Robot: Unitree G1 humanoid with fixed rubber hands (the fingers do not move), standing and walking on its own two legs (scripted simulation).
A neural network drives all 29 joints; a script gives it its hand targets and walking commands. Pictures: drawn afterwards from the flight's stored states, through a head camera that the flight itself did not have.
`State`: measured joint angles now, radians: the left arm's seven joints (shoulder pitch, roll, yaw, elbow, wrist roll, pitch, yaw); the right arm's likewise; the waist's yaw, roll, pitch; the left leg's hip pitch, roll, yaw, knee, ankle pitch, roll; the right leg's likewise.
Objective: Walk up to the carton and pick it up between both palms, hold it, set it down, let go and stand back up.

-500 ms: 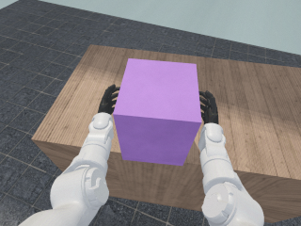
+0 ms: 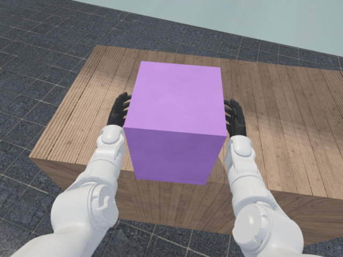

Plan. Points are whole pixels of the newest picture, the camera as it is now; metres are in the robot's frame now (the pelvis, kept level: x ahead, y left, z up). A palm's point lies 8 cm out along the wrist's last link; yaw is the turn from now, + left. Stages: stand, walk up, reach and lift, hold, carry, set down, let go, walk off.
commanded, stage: set down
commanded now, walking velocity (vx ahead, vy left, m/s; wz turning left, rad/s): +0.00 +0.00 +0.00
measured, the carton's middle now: (175, 127) +0.45 +0.01 +0.01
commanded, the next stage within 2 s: none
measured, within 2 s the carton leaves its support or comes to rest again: neither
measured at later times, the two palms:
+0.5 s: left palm (91, 111) +0.44 +0.21 +0.08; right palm (270, 121) +0.41 -0.22 +0.09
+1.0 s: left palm (81, 138) +0.34 +0.20 +0.11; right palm (270, 153) +0.31 -0.18 +0.11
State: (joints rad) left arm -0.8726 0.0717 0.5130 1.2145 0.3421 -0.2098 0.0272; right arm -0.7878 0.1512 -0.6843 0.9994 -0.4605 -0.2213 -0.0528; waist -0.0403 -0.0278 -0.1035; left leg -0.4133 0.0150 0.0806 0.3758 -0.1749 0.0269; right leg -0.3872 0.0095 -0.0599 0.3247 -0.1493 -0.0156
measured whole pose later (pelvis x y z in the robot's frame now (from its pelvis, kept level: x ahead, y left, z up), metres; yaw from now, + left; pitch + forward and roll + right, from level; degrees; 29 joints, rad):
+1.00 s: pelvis -0.05 -0.02 +0.00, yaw +1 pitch +0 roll +0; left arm -0.66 0.28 0.08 0.89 -0.14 0.07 0.00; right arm -0.55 -0.06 -0.10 0.72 0.15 0.12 -0.14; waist -0.04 -0.04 -0.10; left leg -0.28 0.01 0.01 0.45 -0.17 0.00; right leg -0.27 0.02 -0.07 0.43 -0.17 -0.04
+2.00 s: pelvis -0.04 -0.01 -0.01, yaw +1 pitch +2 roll +0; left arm -0.05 0.32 -0.12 0.53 -0.36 -0.32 0.05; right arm -0.08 -0.15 -0.01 0.38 0.17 -0.10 -0.07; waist 0.01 0.00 -0.07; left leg -0.35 -0.01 0.00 0.57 -0.25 0.01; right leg -0.35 0.02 -0.01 0.57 -0.26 -0.02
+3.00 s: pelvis +0.01 +0.01 +0.00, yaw -1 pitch -4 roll -1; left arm 0.31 0.22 -0.05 0.38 -0.07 -0.05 0.04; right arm 0.27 -0.17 0.01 0.55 0.10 -0.23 -0.01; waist 0.02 0.00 0.10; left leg -0.06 -0.01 0.03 0.39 -0.26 0.03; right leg -0.04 0.02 0.02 0.35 -0.23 -0.01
